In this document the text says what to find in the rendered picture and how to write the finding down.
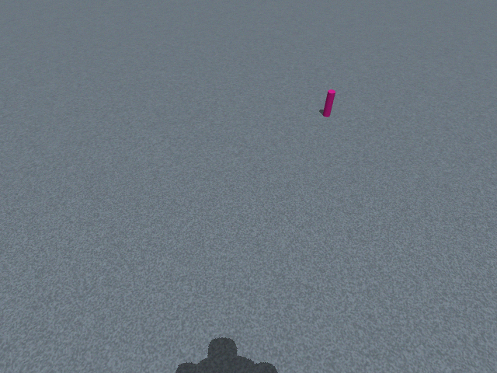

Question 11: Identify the can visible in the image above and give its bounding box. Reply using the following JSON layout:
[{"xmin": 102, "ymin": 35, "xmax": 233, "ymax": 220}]
[{"xmin": 323, "ymin": 89, "xmax": 335, "ymax": 117}]

